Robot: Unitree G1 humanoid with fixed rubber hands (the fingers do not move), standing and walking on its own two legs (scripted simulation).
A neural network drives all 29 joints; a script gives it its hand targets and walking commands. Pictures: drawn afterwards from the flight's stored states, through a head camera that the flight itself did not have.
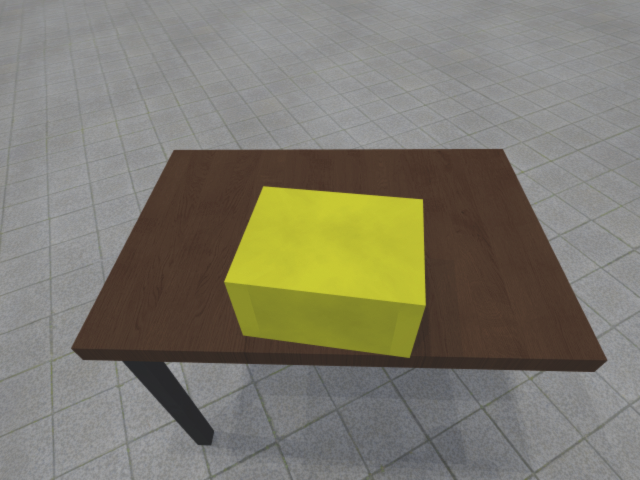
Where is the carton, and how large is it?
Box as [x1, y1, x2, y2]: [224, 186, 425, 357]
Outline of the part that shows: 263,186 224,281 243,335 409,357 425,305 422,199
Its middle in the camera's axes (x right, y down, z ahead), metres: +0.02 +0.05 +0.64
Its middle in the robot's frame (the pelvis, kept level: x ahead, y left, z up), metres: +0.47 +0.01 -0.03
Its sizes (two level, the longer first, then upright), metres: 0.274 0.210 0.149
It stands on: a table, 0.66 m high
